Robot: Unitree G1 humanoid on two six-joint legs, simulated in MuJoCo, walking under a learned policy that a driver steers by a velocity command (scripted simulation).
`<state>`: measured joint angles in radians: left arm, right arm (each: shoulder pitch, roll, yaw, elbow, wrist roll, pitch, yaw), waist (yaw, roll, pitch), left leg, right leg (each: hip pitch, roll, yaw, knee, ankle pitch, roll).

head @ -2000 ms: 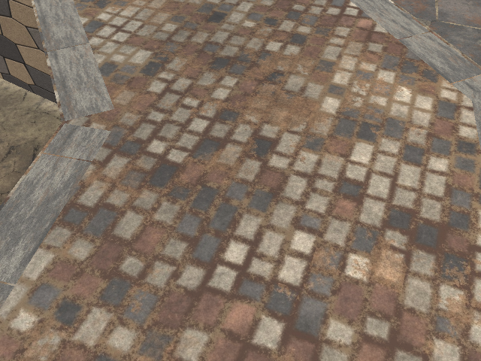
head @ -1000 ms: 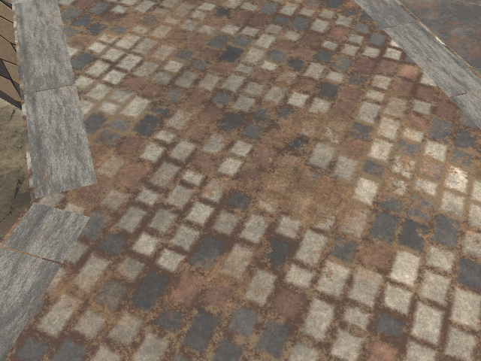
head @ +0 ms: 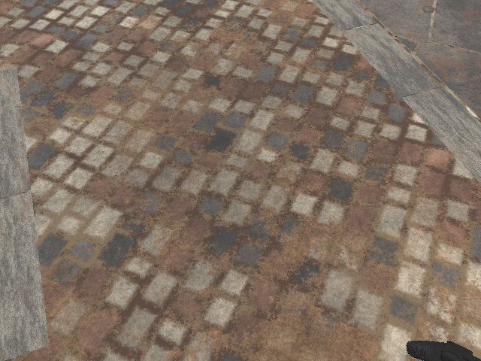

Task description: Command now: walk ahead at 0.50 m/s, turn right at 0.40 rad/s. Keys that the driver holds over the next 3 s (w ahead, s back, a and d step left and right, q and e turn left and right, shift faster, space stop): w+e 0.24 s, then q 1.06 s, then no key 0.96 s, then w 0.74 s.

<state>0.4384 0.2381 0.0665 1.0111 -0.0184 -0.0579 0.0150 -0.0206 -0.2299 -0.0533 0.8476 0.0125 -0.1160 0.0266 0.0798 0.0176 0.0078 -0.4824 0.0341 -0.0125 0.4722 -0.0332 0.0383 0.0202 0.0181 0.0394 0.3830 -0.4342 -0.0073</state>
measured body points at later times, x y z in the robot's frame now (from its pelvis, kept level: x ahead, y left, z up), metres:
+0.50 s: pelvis +0.23 -0.03 +0.00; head +0.26 -0.04 +0.45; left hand +0.46 +0.18 -0.09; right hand +0.18 -0.29 -0.15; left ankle +0.13 +0.13 -0.71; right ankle +0.33 -0.15 -0.73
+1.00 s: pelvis +0.27 +0.00 +0.01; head +0.29 +0.04 +0.46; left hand +0.38 +0.30 -0.12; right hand +0.40 -0.28 -0.09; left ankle +0.27 +0.09 -0.72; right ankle +0.31 -0.15 -0.65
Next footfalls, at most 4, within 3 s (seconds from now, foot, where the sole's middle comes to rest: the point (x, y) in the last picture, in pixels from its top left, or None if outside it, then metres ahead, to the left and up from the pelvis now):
0.46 right None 0.37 -0.16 -0.76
0.88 left None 0.31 0.09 -0.76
1.38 right None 0.39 -0.12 -0.76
1.70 left None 0.26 0.12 -0.76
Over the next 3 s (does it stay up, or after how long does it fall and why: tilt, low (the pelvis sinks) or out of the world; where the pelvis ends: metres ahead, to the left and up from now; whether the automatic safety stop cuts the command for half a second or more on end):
stays up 0.54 0.12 -0.01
